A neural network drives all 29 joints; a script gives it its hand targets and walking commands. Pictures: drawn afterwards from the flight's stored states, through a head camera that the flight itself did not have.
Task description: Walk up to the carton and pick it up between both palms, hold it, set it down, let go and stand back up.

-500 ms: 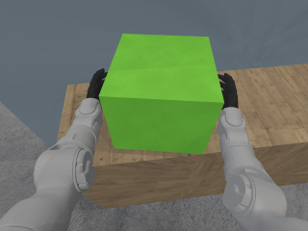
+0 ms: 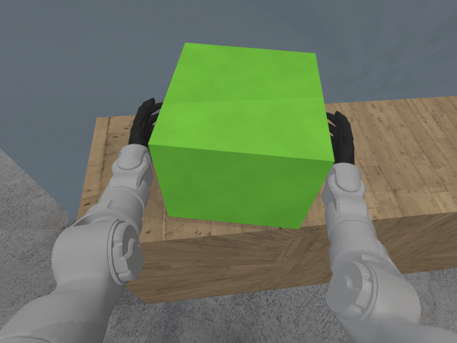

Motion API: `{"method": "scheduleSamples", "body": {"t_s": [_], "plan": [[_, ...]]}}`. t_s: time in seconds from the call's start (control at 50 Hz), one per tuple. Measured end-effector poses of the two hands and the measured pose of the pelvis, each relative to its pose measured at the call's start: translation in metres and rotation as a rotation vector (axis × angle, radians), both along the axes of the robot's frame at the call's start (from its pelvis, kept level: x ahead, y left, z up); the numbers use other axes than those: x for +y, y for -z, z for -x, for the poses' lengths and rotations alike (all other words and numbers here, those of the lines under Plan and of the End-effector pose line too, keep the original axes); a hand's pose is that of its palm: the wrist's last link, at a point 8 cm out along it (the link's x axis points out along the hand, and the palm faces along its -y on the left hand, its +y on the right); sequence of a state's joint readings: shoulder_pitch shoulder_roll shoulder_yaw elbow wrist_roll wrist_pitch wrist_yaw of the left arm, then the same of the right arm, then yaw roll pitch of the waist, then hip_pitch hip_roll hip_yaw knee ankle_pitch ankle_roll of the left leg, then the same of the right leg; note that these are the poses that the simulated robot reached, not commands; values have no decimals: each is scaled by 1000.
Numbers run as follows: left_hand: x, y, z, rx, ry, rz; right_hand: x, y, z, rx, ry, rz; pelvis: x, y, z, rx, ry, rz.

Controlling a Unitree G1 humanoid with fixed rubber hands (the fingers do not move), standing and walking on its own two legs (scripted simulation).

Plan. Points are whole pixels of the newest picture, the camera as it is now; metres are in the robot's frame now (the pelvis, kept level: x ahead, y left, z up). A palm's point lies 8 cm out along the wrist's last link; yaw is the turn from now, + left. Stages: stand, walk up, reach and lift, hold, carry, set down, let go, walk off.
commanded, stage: set down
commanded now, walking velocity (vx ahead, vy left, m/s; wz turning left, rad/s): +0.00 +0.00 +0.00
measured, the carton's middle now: (241, 135) +0.50 -0.04 +0.03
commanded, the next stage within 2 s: none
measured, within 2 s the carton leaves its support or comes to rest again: rests again in 0.08 s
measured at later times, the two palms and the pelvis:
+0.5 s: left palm (145, 145) +0.46 +0.15 +0.05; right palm (339, 161) +0.40 -0.20 +0.06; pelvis +0.00 +0.00 +0.00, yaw +0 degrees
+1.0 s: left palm (145, 146) +0.46 +0.15 +0.05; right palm (339, 161) +0.40 -0.20 +0.06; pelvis +0.00 +0.00 +0.00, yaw +0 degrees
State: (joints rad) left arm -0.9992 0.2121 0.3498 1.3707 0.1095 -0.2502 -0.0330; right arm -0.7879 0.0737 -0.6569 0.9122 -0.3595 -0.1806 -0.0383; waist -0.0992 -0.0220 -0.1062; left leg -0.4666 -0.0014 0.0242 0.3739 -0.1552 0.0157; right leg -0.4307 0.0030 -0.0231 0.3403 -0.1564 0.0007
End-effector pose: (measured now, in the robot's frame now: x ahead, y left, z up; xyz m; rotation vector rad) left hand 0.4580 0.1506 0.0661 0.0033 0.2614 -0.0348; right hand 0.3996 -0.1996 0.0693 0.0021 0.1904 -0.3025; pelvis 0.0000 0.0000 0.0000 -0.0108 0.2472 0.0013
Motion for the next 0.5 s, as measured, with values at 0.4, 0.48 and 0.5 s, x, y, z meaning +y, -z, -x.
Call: {"method": "scheduleSamples", "body": {"t_s": [0.4,0.48,0.5], "plan": [[-3,9,-3,-6,8,-3,-3,9,-1,-2,0,13,1,0,-4,6,1,0],[-3,12,-3,-7,7,-1,-3,11,-1,-3,0,15,0,0,-5,11,0,0],[-3,12,-3,-8,6,0,-3,11,-1,-4,1,15,0,0,-5,12,-1,-1]]}}
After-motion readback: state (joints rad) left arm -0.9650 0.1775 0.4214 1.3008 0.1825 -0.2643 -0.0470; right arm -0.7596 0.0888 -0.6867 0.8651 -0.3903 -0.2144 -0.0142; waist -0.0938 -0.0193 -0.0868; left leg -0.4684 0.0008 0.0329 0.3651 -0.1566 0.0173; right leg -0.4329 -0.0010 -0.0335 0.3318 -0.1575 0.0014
